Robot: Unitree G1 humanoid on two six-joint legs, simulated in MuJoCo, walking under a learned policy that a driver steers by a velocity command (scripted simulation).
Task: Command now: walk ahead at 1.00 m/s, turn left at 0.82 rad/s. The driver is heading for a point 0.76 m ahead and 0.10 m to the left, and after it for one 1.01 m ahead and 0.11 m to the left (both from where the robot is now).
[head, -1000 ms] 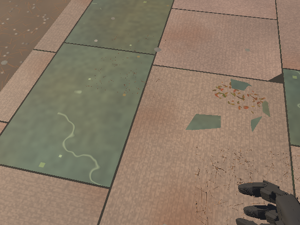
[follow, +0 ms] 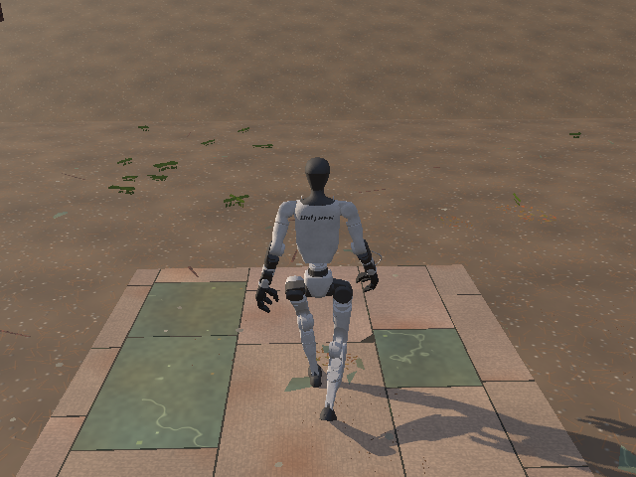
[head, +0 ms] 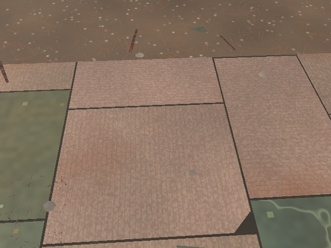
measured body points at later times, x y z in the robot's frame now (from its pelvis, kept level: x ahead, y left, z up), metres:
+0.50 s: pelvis +0.48 -0.01 +0.03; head +0.50 +0.00 +0.48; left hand +0.53 +0.29 -0.07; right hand +0.63 -0.28 -0.09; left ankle +0.26 +0.02 -0.58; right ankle +0.58 -0.10 -0.70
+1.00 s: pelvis +0.90 +0.17 +0.04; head +0.93 +0.19 +0.49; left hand +0.86 +0.44 -0.09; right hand +1.09 -0.05 -0.08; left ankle +0.89 +0.25 -0.70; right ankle +0.87 +0.01 -0.59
